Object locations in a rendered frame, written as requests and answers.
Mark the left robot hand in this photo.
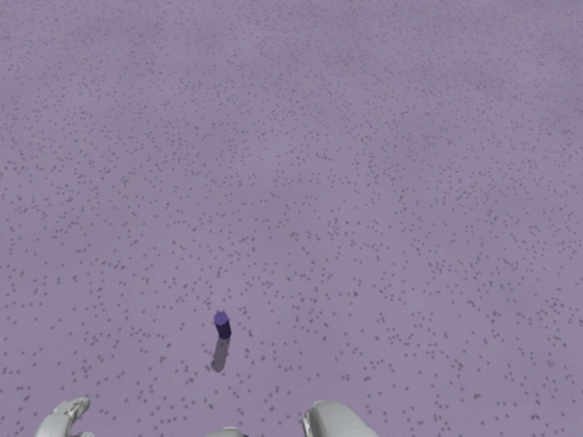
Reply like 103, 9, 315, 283
34, 397, 95, 437

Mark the can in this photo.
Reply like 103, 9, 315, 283
214, 311, 231, 340

